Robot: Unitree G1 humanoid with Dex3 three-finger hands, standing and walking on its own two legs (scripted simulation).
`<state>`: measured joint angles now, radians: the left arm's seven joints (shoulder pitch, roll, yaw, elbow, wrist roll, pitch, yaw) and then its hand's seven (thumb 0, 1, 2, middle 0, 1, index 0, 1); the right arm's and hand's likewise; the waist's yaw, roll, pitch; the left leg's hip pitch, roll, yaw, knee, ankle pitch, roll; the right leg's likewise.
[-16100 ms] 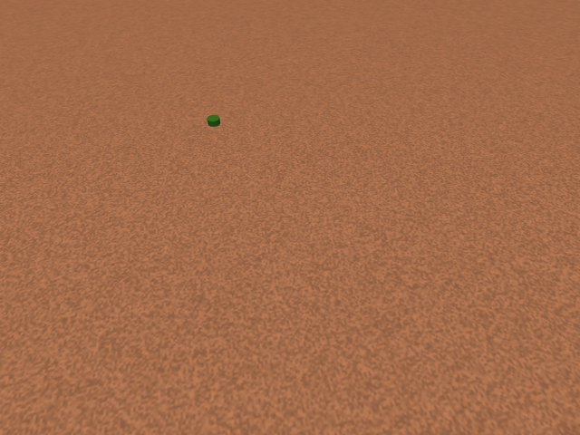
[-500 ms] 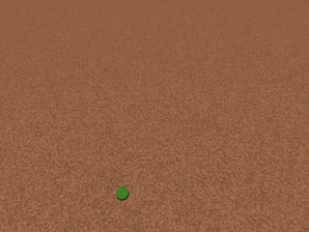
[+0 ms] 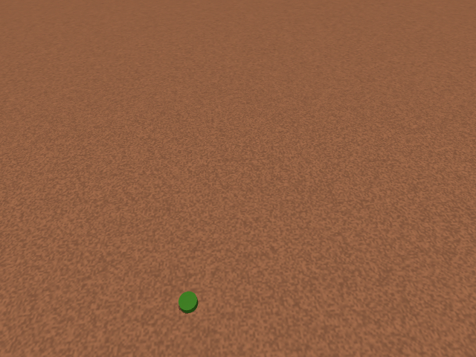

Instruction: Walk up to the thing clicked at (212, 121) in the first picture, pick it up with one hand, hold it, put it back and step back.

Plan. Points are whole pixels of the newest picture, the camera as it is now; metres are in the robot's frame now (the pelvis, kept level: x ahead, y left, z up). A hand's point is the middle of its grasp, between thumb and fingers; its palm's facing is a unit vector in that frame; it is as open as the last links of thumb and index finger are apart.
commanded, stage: stand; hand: left
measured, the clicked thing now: (188, 302) +0.48 +0.25 -0.77
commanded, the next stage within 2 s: none
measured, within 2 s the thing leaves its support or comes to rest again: neither
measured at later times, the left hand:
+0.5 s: hand out of the picture +0.09 +0.25 -0.15, palm faces -0.02 -0.94 -0.34, open 7.4 cm
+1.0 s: hand out of the picture +0.08 +0.25 -0.16, palm faces -0.02 -0.94 -0.34, open 7.4 cm
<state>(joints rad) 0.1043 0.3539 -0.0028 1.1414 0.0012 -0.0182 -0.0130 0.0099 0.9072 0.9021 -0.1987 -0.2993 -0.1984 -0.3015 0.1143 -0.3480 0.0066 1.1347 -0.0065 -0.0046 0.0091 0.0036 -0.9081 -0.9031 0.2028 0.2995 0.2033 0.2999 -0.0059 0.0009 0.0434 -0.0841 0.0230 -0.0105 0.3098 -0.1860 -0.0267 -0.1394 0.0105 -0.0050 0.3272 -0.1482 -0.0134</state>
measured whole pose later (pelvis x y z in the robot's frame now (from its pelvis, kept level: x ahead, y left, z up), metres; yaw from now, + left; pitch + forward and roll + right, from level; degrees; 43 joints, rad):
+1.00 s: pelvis +0.01 +0.00 +0.00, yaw +0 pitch -2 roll +0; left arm 0.12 0.36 0.00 1.14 0.00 -0.01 -0.01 0.01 0.91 0.90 -0.20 -0.30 -0.20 -0.30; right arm 0.13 -0.35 0.01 1.13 -0.01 0.00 0.01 0.00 -0.91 -0.90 0.20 0.30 0.20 0.30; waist 0.00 0.00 0.05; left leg -0.07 0.03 -0.01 0.30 -0.19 -0.03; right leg -0.13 0.01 -0.01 0.32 -0.16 -0.02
